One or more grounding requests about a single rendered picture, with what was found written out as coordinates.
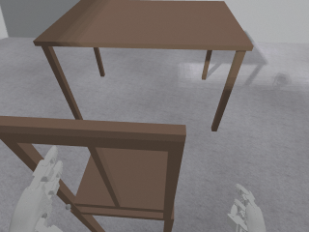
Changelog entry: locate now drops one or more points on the chair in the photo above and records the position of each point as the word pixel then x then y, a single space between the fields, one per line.
pixel 132 172

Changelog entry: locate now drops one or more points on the table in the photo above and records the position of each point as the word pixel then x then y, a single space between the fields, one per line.
pixel 148 24

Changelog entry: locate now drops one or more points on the robot left hand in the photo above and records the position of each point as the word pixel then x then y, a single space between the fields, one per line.
pixel 36 200

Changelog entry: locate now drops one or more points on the robot right hand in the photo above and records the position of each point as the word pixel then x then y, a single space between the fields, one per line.
pixel 250 218

